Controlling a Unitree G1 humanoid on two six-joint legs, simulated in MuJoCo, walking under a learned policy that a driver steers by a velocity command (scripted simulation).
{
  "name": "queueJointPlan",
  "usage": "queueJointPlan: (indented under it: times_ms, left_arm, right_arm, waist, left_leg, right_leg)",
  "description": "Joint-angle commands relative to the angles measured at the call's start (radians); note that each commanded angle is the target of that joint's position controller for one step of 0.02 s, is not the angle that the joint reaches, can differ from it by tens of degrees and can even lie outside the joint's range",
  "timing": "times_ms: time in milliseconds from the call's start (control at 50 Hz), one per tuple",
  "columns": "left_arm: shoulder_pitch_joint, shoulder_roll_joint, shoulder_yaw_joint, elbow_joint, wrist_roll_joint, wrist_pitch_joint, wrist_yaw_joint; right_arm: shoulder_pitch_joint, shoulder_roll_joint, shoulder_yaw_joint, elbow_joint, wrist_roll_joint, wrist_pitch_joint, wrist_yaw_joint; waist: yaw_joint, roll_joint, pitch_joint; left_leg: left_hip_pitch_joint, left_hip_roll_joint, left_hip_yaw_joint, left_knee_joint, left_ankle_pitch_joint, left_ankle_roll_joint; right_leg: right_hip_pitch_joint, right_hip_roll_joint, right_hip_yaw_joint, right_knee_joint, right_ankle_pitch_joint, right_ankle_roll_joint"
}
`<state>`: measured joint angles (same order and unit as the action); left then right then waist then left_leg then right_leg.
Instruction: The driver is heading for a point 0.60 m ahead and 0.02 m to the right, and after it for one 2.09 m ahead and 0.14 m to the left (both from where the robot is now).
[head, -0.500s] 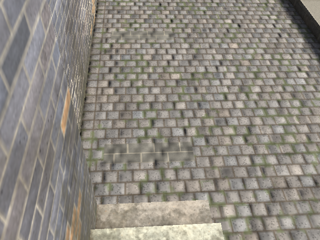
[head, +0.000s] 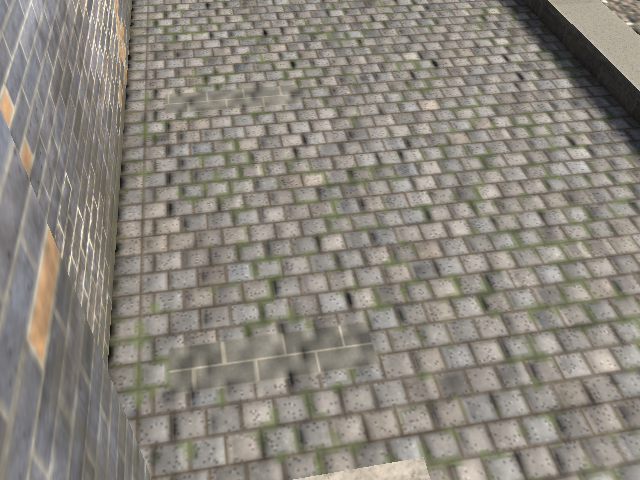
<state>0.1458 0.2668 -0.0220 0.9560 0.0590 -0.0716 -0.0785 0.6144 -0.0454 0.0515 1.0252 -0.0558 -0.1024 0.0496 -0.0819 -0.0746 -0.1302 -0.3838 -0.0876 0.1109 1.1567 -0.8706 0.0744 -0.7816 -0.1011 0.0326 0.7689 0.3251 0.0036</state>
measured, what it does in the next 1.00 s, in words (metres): goes down: right foot 0.19 m lower, then left foot 0.19 m lower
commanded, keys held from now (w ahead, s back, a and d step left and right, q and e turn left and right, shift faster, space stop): w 0.74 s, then no key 0.26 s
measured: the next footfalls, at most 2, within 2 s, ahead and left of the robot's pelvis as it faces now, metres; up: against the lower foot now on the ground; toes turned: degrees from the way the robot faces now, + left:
right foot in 0.10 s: +0.17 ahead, -0.11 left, -0.19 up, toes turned -5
left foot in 0.60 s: +0.37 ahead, +0.12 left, -0.39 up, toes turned +2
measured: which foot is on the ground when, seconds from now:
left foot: down 0.00-0.10, up 0.12-0.58, down 0.60-1.00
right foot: up 0.00-0.08, down 0.10-0.60, up 0.62-1.00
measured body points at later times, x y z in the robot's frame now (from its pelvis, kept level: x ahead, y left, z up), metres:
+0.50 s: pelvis +0.24 -0.02 -0.17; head +0.24 +0.00 +0.28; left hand +0.09 +0.16 -0.32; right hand +0.33 -0.24 -0.31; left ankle +0.39 +0.14 -0.87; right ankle +0.13 -0.10 -0.82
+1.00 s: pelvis +0.48 +0.00 -0.41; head +0.49 -0.02 +0.04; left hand +0.66 +0.21 -0.52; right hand +0.36 -0.16 -0.56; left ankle +0.33 +0.11 -1.02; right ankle +0.65 -0.11 -1.13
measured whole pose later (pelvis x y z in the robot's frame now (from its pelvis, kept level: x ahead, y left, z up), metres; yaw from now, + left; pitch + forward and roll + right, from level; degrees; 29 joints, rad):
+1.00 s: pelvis +0.48 +0.00 -0.41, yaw +0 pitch +2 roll +6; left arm 0.10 0.24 -0.03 0.91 0.10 -0.04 -0.10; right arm 0.58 -0.07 0.05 1.04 -0.06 -0.10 0.04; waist -0.15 -0.09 -0.03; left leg -0.32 -0.10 0.09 1.19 -0.91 0.03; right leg -0.56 -0.13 -0.01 0.46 0.44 -0.04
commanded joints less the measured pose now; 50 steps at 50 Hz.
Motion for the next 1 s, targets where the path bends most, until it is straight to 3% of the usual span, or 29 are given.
queueJointPlan:
  times_ms: [20, 40, 60, 80, 100, 120, 140, 160, 180, 200, 220, 260, 300, 360, 400, 460, 540, 580, 600, 620, 640, 660, 680, 720, 760, 800, 860, 940, 1000]
  left_arm:
    - [-0.186, -0.065, -0.005, -0.125, -0.108, 0.006, 0.036]
    - [0.007, 0.043, 0.002, -0.023, -0.033, -0.003, 0.023]
    - [0.080, 0.106, 0.035, -0.002, -0.039, -0.014, 0.026]
    - [0.295, 0.121, 0.050, 0.092, -0.053, -0.016, 0.027]
    - [0.312, 0.066, 0.063, 0.072, -0.082, 0.027, 0.054]
    - [0.775, 0.239, 0.102, 0.194, 0.002, 0.006, 0.035]
    - [0.676, 0.317, 0.133, 0.187, 0.005, -0.004, 0.000]
    - [0.619, 0.339, 0.160, 0.183, 0.007, 0.003, -0.007]
    - [0.524, 0.250, 0.133, 0.189, 0.045, 0.013, 0.005]
    - [0.459, 0.177, 0.101, 0.186, 0.044, 0.020, 0.002]
    - [0.305, -0.013, 0.030, 0.134, 0.052, 0.010, 0.024]
    - [0.235, -0.114, -0.024, 0.099, 0.005, -0.036, 0.060]
    - [0.351, -0.006, -0.029, 0.163, 0.023, -0.066, 0.077]
    - [0.441, -0.001, -0.048, 0.173, -0.021, -0.111, 0.112]
    - [0.440, -0.003, -0.063, 0.173, 0.014, -0.087, 0.090]
    - [0.485, 0.016, -0.055, 0.154, 0.008, -0.055, 0.070]
    - [0.422, 0.108, -0.020, 0.105, 0.004, -0.015, 0.056]
    - [0.373, 0.165, 0.004, 0.117, 0.021, 0.016, 0.025]
    - [0.439, 0.148, 0.007, 0.159, 0.045, 0.025, -0.025]
    - [0.538, 0.067, 0.021, 0.175, 0.017, 0.017, -0.060]
    - [0.512, 0.070, 0.029, 0.086, -0.021, -0.001, -0.079]
    - [0.304, 0.052, 0.017, -0.058, -0.035, -0.013, -0.074]
    - [0.156, 0.014, -0.001, -0.146, -0.031, -0.029, -0.039]
    - [0.175, -0.075, -0.040, -0.103, 0.008, -0.011, -0.004]
    - [0.278, -0.030, -0.014, -0.029, 0.036, 0.014, -0.013]
    - [0.255, -0.052, -0.017, -0.053, 0.046, 0.001, -0.037]
    - [0.053, 0.067, 0.009, -0.076, 0.030, -0.035, 0.004]
    - [-0.084, 0.023, -0.006, -0.084, 0.053, 0.023, -0.028]
    - [-0.157, 0.049, 0.016, -0.103, 0.021, 0.033, -0.009]
  right_arm:
    - [-0.040, -0.274, -0.112, -0.054, 0.112, 0.045, -0.097]
    - [0.003, -0.218, -0.062, -0.069, -0.056, 0.021, -0.007]
    - [-0.022, -0.211, -0.078, -0.081, -0.014, 0.012, 0.005]
    - [-0.049, -0.232, -0.079, -0.045, -0.035, 0.018, 0.052]
    - [0.005, -0.304, -0.151, 0.012, 0.089, 0.039, -0.057]
    - [0.169, -0.105, -0.043, 0.073, -0.058, 0.006, 0.098]
    - [0.073, -0.134, -0.078, -0.029, -0.012, -0.007, 0.123]
    - [-0.141, -0.193, -0.090, -0.164, 0.016, -0.004, 0.103]
    - [-0.156, -0.143, -0.067, -0.145, 0.022, 0.012, 0.079]
    - [-0.045, -0.135, -0.069, -0.077, 0.015, 0.019, 0.066]
    - [0.016, -0.072, -0.043, -0.028, -0.037, 0.027, 0.060]
    - [-0.100, -0.095, -0.055, -0.043, -0.071, 0.042, 0.105]
    - [-0.185, -0.075, -0.038, -0.057, -0.056, 0.025, 0.124]
    - [-0.289, -0.179, -0.054, -0.067, -0.079, 0.003, 0.082]
    - [-0.346, -0.168, -0.046, -0.068, -0.075, 0.012, 0.068]
    - [-0.407, -0.212, -0.036, -0.090, -0.081, 0.037, 0.077]
    - [-0.427, -0.198, -0.003, -0.136, -0.045, 0.035, 0.057]
    - [-0.197, -0.257, -0.031, -0.052, -0.023, 0.028, 0.054]
    - [0.083, -0.339, -0.086, 0.038, -0.026, 0.018, 0.045]
    - [0.225, -0.402, -0.116, 0.067, -0.057, 0.020, 0.053]
    - [0.218, -0.477, -0.130, 0.065, -0.051, 0.013, 0.064]
    - [0.174, -0.488, -0.145, 0.048, -0.043, 0.016, 0.068]
    - [0.043, -0.362, -0.112, 0.043, -0.035, 0.019, 0.051]
    - [-0.107, -0.046, -0.024, 0.028, -0.071, 0.004, 0.032]
    - [-0.286, -0.019, -0.004, -0.063, -0.027, -0.026, 0.021]
    - [-0.252, -0.140, -0.021, -0.065, -0.012, -0.059, 0.017]
    - [-0.109, -0.162, -0.024, -0.051, -0.015, -0.082, -0.030]
    - [0.064, -0.184, -0.032, 0.000, -0.011, -0.002, -0.016]
    - [0.104, -0.185, -0.046, 0.026, 0.007, 0.026, -0.019]
  waist:
    - [-0.066, 0.176, 0.267]
    - [0.033, 0.179, 0.184]
    - [0.060, 0.107, 0.224]
    - [0.140, 0.111, 0.192]
    - [0.107, 0.104, 0.145]
    - [0.269, -0.320, -0.154]
    - [0.199, -0.150, -0.192]
    - [0.251, -0.073, -0.123]
    - [0.204, 0.077, 0.040]
    - [0.119, 0.167, 0.143]
    - [0.000, 0.161, 0.251]
    - [0.002, 0.092, 0.266]
    - [0.010, 0.036, 0.155]
    - [0.099, 0.076, 0.134]
    - [0.078, 0.030, 0.160]
    - [0.120, 0.067, 0.218]
    - [0.121, 0.057, 0.216]
    - [0.013, 0.144, 0.189]
    - [-0.091, 0.202, 0.119]
    - [-0.097, 0.420, 0.010]
    - [-0.025, 0.386, -0.027]
    - [-0.076, 0.274, -0.028]
    - [-0.044, 0.124, 0.130]
    - [0.072, -0.038, 0.265]
    - [0.132, 0.077, 0.323]
    - [0.157, 0.169, 0.205]
    - [0.027, 0.090, 0.195]
    - [-0.040, 0.112, 0.245]
    - [-0.087, 0.068, 0.276]
  left_leg:
    - [0.001, 0.186, -0.222, -0.221, 0.811, 0.085]
    - [-0.101, 0.227, -0.349, -0.180, 0.869, 0.106]
    - [-0.030, 0.211, -0.305, -0.061, 0.967, 0.114]
    - [-0.123, 0.171, -0.288, 0.117, 0.925, 0.124]
    - [-0.273, 0.085, -0.135, 0.531, 0.732, 0.105]
    - [-0.511, -0.054, -0.231, 1.017, 0.064, -0.002]
    - [-0.784, -0.064, -0.191, 1.156, 0.021, -0.007]
    - [-1.018, -0.044, -0.210, 1.056, 0.057, -0.037]
    - [-1.007, 0.039, -0.283, 0.909, 0.292, 0.023]
    - [-0.880, 0.092, -0.308, 0.801, 0.420, 0.044]
    - [-0.708, 0.170, -0.341, 0.517, 0.730, 0.077]
    - [-0.457, 0.202, -0.219, 0.167, 1.076, 0.078]
    - [-0.405, 0.210, -0.223, 0.179, 1.226, 0.028]
    - [-0.511, 0.203, -0.292, -0.272, 1.455, -0.019]
    - [-0.309, 0.197, -0.217, -0.283, 1.487, -0.040]
    - [-0.255, 0.169, -0.173, -0.390, 1.238, -0.079]
    - [0.000, 0.155, -0.133, -0.734, 0.986, -0.090]
    - [0.320, 0.153, -0.107, -0.941, 1.160, -0.035]
    - [0.625, 0.157, -0.059, -0.908, 1.214, 0.017]
    - [0.967, 0.301, -0.177, -0.634, 1.606, 0.172]
    - [1.072, 0.422, -0.290, -0.519, 1.947, 0.246]
    - [1.009, 0.542, -0.484, -0.629, 1.575, 0.343]
    - [0.786, 0.610, -0.602, -0.701, 0.959, 0.302]
    - [0.289, 0.424, -0.317, -0.713, 0.714, 0.195]
    - [-0.389, 0.213, -0.111, -0.728, 0.674, 0.184]
    - [-0.676, 0.171, -0.109, -0.654, 0.738, 0.168]
    - [-0.133, 0.214, -0.265, -0.367, 0.657, 0.104]
    - [-0.043, 0.262, -0.402, -0.299, 0.575, 0.141]
    - [0.110, 0.278, -0.488, -0.243, 0.705, 0.144]
  right_leg:
    - [0.240, 0.064, -0.056, -0.293, -0.009, -0.016]
    - [0.339, 0.033, -0.035, -0.177, -0.113, -0.033]
    - [0.411, 0.073, -0.106, -0.401, -0.346, -0.024]
    - [0.697, 0.078, -0.135, -0.499, -0.177, -0.021]
    - [0.909, 0.010, -0.006, -0.513, 0.043, -0.104]
    - [1.420, -0.151, 0.065, -0.138, 0.692, -0.345]
    - [1.496, -0.308, 0.169, -0.025, 1.014, -0.412]
    - [1.464, -0.352, 0.315, -0.118, 0.581, -0.440]
    - [1.140, -0.313, 0.265, -0.200, 0.140, -0.338]
    - [0.790, -0.288, 0.243, -0.276, -0.200, -0.353]
    - [0.435, -0.187, 0.146, -0.344, -0.311, -0.270]
    - [0.099, -0.108, 0.041, -0.395, -0.412, -0.250]
    - [0.114, -0.068, 0.088, -0.301, -0.477, -0.254]
    - [0.370, -0.076, 0.104, -0.142, -0.430, -0.255]
    - [0.188, -0.055, 0.110, -0.096, -0.605, -0.275]
    - [0.205, -0.076, 0.176, 0.013, -0.765, -0.293]
    - [0.309, -0.072, 0.274, 0.198, -0.596, -0.281]
    - [0.259, -0.034, 0.238, 0.504, -0.599, -0.236]
    - [0.109, 0.014, 0.184, 0.790, -0.541, -0.187]
    - [-0.221, 0.182, 0.024, 1.303, -1.066, -0.085]
    - [-0.497, 0.185, -0.084, 1.530, -1.136, -0.080]
    - [-0.661, 0.161, -0.091, 1.485, -1.111, -0.083]
    - [-0.792, 0.042, 0.069, 1.304, -0.945, -0.097]
    - [-0.632, -0.120, 0.118, 0.775, -0.478, -0.169]
    - [-0.068, -0.078, -0.033, 0.459, -0.055, -0.175]
    - [0.350, 0.016, -0.146, 0.671, 0.022, -0.086]
    - [-0.018, -0.064, 0.027, 0.068, 0.350, -0.048]
    - [0.111, -0.045, -0.030, -0.243, 0.171, -0.037]
    - [0.205, -0.048, -0.022, -0.509, 0.019, -0.052]
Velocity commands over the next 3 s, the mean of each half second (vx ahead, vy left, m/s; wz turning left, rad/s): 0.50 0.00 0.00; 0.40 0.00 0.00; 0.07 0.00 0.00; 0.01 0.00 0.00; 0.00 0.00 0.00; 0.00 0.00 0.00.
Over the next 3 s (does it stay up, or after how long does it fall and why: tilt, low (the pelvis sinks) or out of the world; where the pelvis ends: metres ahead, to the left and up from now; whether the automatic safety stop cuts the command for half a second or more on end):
stays up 0.65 -0.01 -0.49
